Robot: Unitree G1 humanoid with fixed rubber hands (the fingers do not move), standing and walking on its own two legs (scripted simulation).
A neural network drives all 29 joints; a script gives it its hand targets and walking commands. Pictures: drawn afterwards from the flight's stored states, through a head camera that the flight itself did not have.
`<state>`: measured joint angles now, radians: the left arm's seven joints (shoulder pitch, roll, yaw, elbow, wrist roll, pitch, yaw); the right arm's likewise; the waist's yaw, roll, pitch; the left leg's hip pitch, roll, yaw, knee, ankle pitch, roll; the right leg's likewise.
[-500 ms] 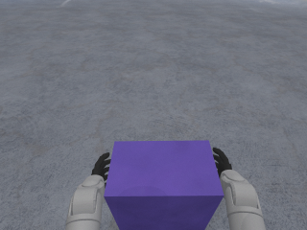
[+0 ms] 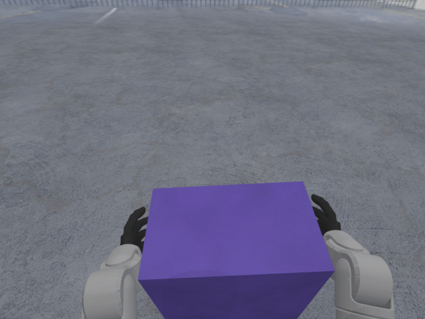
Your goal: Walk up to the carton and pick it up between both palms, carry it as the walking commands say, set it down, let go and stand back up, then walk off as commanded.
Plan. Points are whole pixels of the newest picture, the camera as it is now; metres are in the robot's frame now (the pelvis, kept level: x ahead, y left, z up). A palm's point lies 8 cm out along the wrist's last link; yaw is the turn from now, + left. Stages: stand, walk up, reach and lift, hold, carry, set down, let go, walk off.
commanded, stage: carry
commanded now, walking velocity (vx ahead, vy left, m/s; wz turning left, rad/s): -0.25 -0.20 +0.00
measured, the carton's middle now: (230, 263) +0.24 -0.02 +0.05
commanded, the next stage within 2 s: none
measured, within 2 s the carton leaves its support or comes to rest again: neither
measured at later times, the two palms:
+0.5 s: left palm out of the picture +0.04 +0.06 +0.10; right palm out of the picture +0.03 -0.27 +0.10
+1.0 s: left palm out of the picture -0.15 -0.01 +0.09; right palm out of the picture -0.15 -0.34 +0.10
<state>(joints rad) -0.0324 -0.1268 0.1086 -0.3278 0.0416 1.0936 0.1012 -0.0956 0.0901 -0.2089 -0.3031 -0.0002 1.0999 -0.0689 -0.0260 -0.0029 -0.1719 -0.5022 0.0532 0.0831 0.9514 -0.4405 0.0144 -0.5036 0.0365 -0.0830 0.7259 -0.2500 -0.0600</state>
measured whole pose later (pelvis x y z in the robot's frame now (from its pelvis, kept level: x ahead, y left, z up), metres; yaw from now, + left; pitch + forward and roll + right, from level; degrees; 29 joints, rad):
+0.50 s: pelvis -0.18 -0.09 +0.01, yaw +1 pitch +0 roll +0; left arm 0.04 -0.13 0.08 -0.37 0.01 1.17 0.12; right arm 0.05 0.13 -0.22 -0.42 0.01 1.17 -0.10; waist -0.02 0.02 -0.17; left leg -0.66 0.06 0.04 1.19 -0.48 -0.02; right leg -0.43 -0.01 -0.06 0.66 -0.24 -0.03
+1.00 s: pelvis -0.39 -0.18 +0.01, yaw -1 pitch +2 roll -1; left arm -0.01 -0.07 0.10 -0.41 -0.02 1.17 0.12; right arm -0.01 0.13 -0.17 -0.41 -0.01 1.13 -0.10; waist 0.02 -0.01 -0.13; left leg -0.55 0.14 0.12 0.63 -0.12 -0.01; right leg -0.42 -0.04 -0.01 0.81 -0.41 0.04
